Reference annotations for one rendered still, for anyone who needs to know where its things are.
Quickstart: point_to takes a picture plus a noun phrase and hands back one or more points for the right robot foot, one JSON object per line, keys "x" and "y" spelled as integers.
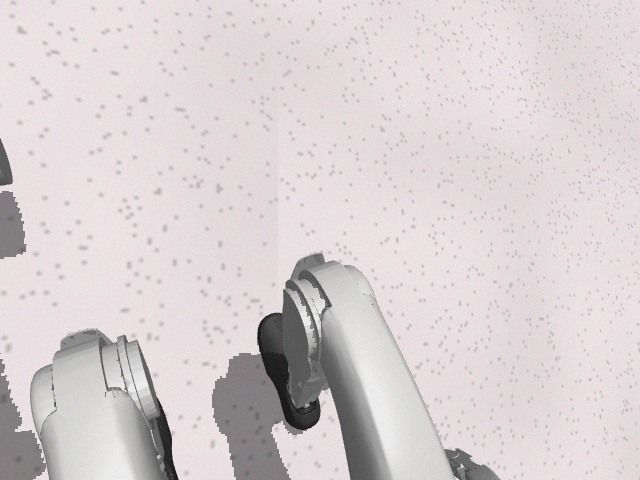
{"x": 276, "y": 366}

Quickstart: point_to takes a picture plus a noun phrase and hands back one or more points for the can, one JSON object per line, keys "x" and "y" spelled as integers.
{"x": 5, "y": 169}

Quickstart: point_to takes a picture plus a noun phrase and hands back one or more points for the right robot hand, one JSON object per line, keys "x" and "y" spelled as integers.
{"x": 464, "y": 467}

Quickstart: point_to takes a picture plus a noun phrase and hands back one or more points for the left robot foot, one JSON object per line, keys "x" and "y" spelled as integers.
{"x": 166, "y": 439}

